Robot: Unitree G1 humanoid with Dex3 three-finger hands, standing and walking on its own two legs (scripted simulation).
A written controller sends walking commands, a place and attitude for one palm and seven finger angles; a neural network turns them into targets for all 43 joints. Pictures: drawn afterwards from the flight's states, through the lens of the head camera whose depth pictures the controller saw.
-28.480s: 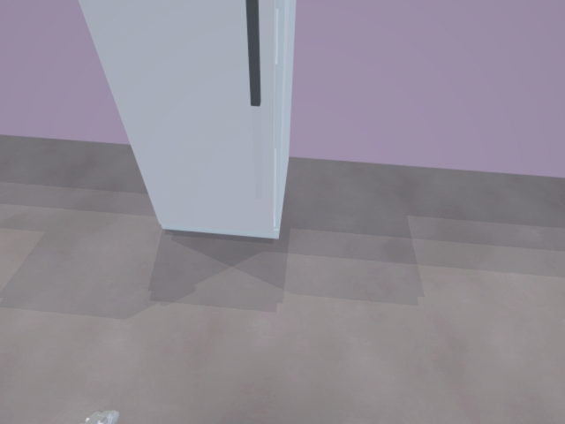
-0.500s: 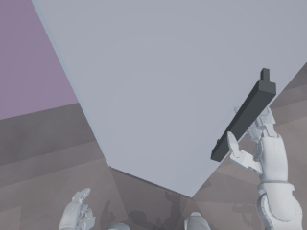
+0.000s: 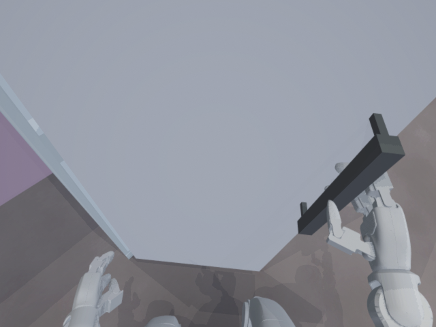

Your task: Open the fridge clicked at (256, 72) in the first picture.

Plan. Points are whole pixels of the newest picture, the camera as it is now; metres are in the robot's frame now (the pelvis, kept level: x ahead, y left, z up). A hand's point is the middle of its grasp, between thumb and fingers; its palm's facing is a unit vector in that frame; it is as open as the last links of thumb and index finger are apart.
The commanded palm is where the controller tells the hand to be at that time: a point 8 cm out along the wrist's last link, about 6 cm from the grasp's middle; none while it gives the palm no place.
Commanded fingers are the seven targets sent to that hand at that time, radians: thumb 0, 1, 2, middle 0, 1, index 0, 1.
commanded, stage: walk backward, drawing the door open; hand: right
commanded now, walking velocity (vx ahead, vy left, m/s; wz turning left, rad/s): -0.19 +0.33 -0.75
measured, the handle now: (333, 185) +0.33 -0.15 +0.11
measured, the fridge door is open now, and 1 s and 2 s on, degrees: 52 63 56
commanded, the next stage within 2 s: stop walking and hold the door back in 0.38 s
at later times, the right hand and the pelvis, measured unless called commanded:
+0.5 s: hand (309, 276) +0.19 -0.09 +0.11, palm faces +0.51 +0.78 -0.35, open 8.5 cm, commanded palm +0.14 -0.13 +0.11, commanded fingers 0.00 -0.90 -0.90 0.45 1.40 0.45 1.40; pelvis +0.00 +0.18 -0.01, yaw -17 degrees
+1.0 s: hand (320, 279) +0.18 -0.10 +0.11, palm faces +0.47 +0.83 -0.31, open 8.4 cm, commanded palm +0.15 -0.15 +0.11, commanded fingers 0.00 -0.90 -0.90 0.45 1.40 0.45 1.40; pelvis -0.09 +0.23 +0.02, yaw -26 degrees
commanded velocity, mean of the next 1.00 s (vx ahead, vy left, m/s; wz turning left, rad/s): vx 0.00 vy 0.01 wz -0.26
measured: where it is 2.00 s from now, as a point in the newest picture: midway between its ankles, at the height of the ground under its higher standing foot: outside the picture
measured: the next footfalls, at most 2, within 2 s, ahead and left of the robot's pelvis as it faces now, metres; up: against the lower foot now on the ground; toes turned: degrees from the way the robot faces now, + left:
right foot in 0.10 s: +0.00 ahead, -0.08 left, +0.00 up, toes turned -15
left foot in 0.42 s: +0.13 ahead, +0.28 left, +0.00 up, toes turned -13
